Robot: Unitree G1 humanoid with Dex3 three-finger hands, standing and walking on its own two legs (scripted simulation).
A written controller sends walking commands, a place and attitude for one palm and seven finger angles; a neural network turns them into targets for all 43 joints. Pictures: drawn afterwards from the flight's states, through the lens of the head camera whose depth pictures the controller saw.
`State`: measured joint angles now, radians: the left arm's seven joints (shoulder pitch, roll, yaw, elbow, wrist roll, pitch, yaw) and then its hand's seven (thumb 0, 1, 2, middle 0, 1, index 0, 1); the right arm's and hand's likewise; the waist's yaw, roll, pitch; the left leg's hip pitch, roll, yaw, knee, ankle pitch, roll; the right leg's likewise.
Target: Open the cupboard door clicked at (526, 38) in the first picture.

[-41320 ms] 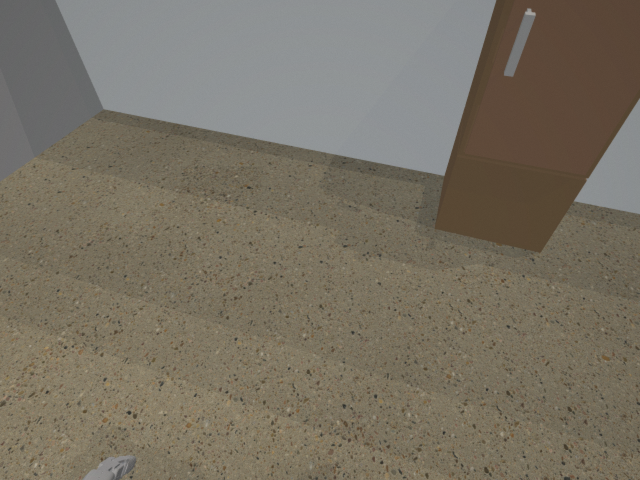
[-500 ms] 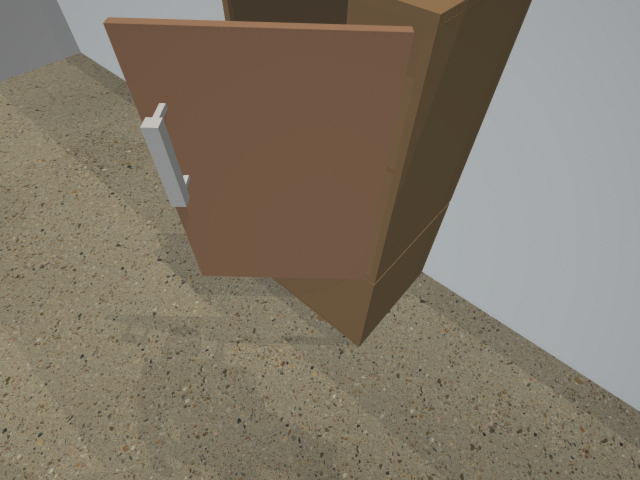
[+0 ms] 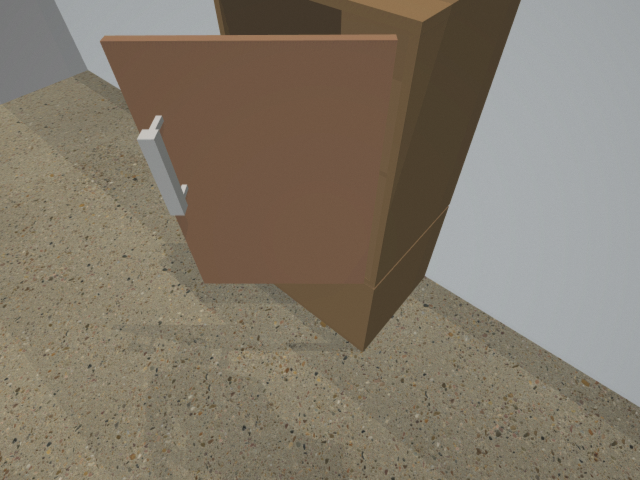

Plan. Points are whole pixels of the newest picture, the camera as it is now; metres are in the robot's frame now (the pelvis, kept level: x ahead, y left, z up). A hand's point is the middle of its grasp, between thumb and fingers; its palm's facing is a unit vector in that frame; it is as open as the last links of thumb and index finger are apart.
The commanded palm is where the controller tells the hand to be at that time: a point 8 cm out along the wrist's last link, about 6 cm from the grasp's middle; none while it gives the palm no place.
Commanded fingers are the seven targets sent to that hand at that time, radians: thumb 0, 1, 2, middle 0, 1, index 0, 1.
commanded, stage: shuffle to correct the standing spot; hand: left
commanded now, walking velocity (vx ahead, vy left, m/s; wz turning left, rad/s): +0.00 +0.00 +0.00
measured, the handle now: (168, 167) +0.56 +0.30 +0.06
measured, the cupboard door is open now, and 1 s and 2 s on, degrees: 40 40 40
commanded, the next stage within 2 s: come to a stop and stand still in 0.76 s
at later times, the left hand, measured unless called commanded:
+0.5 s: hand out of the picture +0.04 +0.22 -0.18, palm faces +0.02 -0.96 -0.27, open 7.4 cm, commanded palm none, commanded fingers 0.00 0.90 0.90 -0.20 -0.30 -0.20 -0.30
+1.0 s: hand out of the picture +0.02 +0.28 -0.18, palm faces +0.11 -0.96 -0.27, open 7.4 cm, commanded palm none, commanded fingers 0.00 0.90 0.90 -0.20 -0.30 -0.20 -0.30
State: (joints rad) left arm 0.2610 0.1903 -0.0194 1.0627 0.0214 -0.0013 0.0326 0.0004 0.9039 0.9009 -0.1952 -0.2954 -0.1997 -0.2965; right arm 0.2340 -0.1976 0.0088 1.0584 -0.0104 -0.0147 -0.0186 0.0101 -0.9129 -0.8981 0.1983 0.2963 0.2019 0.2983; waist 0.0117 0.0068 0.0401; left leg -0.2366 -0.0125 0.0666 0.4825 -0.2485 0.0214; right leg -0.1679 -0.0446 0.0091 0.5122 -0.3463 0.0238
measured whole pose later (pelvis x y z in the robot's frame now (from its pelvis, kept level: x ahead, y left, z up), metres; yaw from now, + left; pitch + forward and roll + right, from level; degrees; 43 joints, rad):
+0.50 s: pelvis +0.03 +0.01 -0.01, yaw -1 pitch +1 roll +1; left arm 0.24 0.21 0.03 1.02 0.03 0.05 0.04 0.00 0.90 0.90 -0.20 -0.30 -0.20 -0.30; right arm 0.24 -0.19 -0.01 0.98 -0.02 0.00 -0.02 0.01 -0.91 -0.90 0.20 0.30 0.20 0.30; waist 0.02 -0.02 0.08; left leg -0.24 -0.03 0.10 0.55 -0.33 0.06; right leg -0.35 -0.06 -0.05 0.92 -0.57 -0.02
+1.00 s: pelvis +0.04 +0.08 -0.01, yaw +3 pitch +1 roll +2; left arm 0.33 0.21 0.04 0.97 0.04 0.02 0.03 0.00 0.90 0.90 -0.20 -0.30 -0.20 -0.30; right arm 0.14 -0.23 -0.04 0.93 -0.01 0.02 0.01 0.01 -0.91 -0.90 0.20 0.30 0.20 0.30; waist 0.06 -0.03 0.05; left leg -0.33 0.04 0.08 0.59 -0.23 -0.04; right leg -0.28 -0.17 -0.12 0.65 -0.39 0.06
